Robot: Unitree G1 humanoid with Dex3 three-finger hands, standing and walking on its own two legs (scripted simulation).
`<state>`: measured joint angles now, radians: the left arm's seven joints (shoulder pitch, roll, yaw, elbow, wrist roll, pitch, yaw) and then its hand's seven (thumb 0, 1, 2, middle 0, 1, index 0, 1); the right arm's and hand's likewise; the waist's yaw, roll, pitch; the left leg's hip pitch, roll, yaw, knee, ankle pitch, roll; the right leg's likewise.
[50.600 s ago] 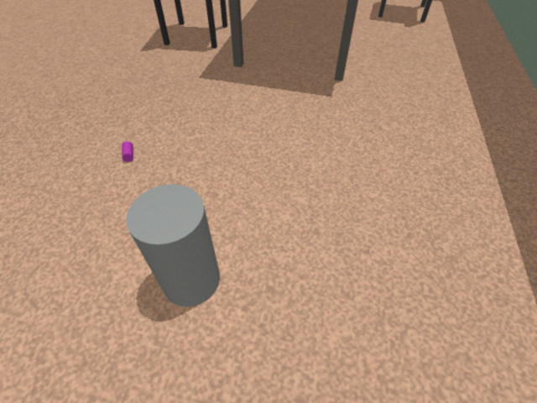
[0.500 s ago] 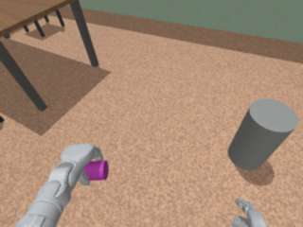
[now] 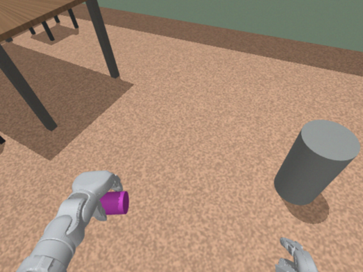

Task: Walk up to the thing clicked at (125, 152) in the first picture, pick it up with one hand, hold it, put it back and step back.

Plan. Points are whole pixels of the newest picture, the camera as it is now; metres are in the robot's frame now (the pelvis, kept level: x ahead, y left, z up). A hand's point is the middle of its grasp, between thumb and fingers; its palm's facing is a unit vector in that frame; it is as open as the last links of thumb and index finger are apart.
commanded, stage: hold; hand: left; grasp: from above
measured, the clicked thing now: (105, 203) +0.30 +0.22 -0.07
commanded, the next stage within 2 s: crouch in 0.10 s
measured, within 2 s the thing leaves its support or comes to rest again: neither
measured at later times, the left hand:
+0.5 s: hand (103, 210) +0.29 +0.23 -0.09, palm faces -0.49 -0.03 -0.87, open 8.3 cm
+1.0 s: hand (127, 221) +0.35 +0.23 -0.34, palm faces -0.44 +0.04 -0.90, open 8.4 cm
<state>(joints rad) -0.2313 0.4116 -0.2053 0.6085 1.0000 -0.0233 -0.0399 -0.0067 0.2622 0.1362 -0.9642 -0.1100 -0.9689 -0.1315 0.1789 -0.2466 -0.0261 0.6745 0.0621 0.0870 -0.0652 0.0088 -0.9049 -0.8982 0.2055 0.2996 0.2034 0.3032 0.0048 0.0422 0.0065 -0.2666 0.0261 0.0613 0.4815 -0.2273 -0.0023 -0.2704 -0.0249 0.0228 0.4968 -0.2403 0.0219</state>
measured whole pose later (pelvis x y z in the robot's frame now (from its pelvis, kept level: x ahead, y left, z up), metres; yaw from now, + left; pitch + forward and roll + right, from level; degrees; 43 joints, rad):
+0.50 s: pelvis +0.00 +0.00 -0.01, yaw +1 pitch +5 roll +0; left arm -0.29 0.40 -0.18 0.82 1.08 -0.11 0.10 0.00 0.27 0.13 -0.95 -0.13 -0.96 -0.14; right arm 0.19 -0.25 -0.04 0.67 0.04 0.10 -0.04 0.01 -0.90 -0.90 0.21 0.30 0.20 0.30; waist -0.03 0.01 -0.01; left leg -0.43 0.03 0.04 0.61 -0.28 0.00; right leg -0.42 -0.03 0.01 0.62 -0.29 0.02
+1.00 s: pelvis -0.06 +0.01 -0.21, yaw +0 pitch +31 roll -3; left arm -0.71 0.44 -0.07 1.22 1.18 -0.06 0.36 -0.01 0.23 0.20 -0.96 -0.12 -0.96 -0.14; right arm 0.23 -0.23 -0.06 0.75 -0.05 0.01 -0.02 0.01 -0.90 -0.90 0.21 0.30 0.20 0.30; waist -0.15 0.04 -0.18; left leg -1.60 0.04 -0.01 1.63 -0.57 0.02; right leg -1.56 -0.02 0.00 1.60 -0.57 0.03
